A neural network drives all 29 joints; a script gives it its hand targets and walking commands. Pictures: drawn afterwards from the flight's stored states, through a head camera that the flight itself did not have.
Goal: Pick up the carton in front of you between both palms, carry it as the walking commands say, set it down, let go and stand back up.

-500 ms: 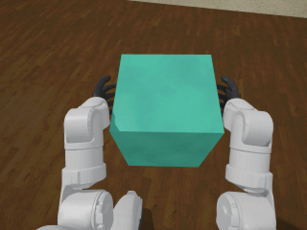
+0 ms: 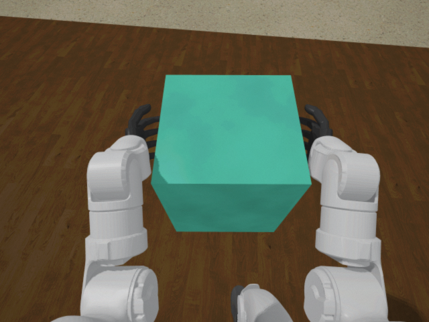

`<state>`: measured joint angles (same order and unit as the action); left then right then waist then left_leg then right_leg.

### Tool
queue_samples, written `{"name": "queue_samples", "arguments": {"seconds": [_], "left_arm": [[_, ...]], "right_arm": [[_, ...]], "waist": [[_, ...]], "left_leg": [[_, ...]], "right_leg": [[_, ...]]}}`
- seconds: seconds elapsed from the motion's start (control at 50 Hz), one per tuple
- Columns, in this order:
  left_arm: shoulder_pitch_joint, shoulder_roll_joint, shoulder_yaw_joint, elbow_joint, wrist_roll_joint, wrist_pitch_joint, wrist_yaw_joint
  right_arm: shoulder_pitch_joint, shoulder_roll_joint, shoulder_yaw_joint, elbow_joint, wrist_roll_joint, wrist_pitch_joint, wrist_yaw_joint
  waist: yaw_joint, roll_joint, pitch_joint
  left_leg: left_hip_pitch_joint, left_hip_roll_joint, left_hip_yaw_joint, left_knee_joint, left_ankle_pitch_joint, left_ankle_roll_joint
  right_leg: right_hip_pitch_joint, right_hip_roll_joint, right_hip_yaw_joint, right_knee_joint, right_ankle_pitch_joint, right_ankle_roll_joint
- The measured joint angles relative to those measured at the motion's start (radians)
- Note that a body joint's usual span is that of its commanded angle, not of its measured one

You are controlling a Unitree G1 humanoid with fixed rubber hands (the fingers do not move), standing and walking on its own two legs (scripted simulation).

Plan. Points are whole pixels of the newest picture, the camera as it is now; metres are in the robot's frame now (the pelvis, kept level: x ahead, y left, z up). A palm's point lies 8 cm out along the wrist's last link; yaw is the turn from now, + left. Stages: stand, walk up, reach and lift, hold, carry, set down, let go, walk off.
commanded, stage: carry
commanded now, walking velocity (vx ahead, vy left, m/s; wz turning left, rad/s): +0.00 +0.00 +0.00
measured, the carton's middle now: (226, 163) +0.39 -0.02 +0.03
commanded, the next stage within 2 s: none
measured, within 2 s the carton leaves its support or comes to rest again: neither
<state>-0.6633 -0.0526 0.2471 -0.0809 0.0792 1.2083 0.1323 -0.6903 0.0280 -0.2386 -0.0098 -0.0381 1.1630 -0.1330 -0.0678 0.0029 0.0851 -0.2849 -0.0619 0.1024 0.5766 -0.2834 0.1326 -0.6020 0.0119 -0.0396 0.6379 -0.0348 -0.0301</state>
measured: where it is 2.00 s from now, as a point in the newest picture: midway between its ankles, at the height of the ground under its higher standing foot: (209, 319)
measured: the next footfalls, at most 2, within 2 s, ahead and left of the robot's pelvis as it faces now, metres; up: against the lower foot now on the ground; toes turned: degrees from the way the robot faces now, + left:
right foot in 0.06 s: +0.18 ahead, -0.08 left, -0.03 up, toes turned -2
left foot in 0.32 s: +0.15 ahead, +0.11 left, -0.02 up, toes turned -1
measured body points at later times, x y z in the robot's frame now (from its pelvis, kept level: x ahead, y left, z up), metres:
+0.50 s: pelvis +0.13 +0.00 -0.02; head +0.16 +0.00 +0.43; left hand +0.50 +0.15 +0.09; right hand +0.51 -0.15 +0.09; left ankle +0.11 +0.11 -0.74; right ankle +0.14 -0.08 -0.75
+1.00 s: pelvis +0.11 +0.02 -0.02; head +0.08 +0.02 +0.43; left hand +0.47 +0.17 +0.11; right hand +0.47 -0.14 +0.11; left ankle +0.11 +0.11 -0.74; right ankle +0.14 -0.08 -0.75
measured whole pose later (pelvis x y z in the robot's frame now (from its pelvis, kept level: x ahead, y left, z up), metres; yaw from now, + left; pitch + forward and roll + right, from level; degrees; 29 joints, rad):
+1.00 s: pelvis +0.11 +0.02 -0.02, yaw +0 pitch +2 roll +0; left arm -0.70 0.00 0.20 0.28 0.05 1.22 0.13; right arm -0.69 -0.01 -0.21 0.28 -0.05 1.20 -0.13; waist 0.00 -0.01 -0.11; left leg -0.33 -0.04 0.02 0.60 -0.20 0.06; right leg -0.35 0.01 -0.05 0.52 -0.10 -0.03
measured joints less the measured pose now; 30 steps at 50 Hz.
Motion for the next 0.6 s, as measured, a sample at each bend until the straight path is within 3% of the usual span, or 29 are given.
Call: {"name": "queue_samples", "arguments": {"seconds": [0.06, 0.12, 0.16, 0.3, 0.4, 0.6], "left_arm": [[-0.001, -0.005, 0.001, 0.009, 0.005, -0.004, 0.0], [-0.027, -0.002, -0.005, 0.087, 0.013, -0.024, -0.001], [-0.031, 0.006, -0.012, 0.141, 0.008, -0.024, -0.001], [-0.006, 0.022, -0.018, 0.109, -0.024, -0.017, 0.001], [-0.013, 0.027, -0.018, 0.097, -0.035, -0.018, 0.001], [-0.025, 0.048, -0.04, 0.252, -0.036, -0.009, 0.001]], "right_arm": [[-0.004, -0.012, 0.006, 0.015, 0.007, -0.002, 0.0], [-0.033, -0.044, 0.008, 0.086, 0.017, -0.008, 0.001], [-0.032, -0.048, 0.008, 0.124, 0.012, 0.001, 0.001], [-0.018, -0.023, 0.013, 0.078, -0.016, 0.022, 0.001], [0.003, -0.007, 0.007, 0.035, -0.028, 0.02, 0.001], [0.013, -0.02, 0.01, 0.173, -0.024, 0.021, 0.002]], "waist": [[0.015, -0.017, -0.035], [0.053, 0.024, -0.049], [0.07, 0.015, -0.047], [0.1, -0.01, -0.011], [0.098, -0.015, -0.038], [0.079, -0.018, -0.139]], "left_leg": [[0.022, -0.017, 0.003, 0.138, -0.11, -0.019], [-0.056, 0.002, -0.061, 0.356, -0.257, -0.085], [-0.104, 0.003, -0.094, 0.385, -0.294, -0.101], [-0.142, 0.04, -0.126, 0.114, -0.136, -0.116], [-0.091, 0.049, -0.113, 0.012, 0.126, -0.121], [-0.075, 0.042, -0.095, 0.076, 0.03, -0.096]], "right_leg": [[0.119, 0.008, -0.048, -0.208, 0.252, -0.021], [0.126, 0.043, -0.058, -0.126, 0.034, -0.065], [0.134, 0.04, -0.057, -0.117, -0.002, -0.061], [0.188, 0.024, -0.047, -0.15, -0.022, -0.062], [0.202, 0.025, -0.038, -0.108, -0.069, -0.048], [0.218, 0.017, -0.022, -0.058, -0.122, -0.023]]}}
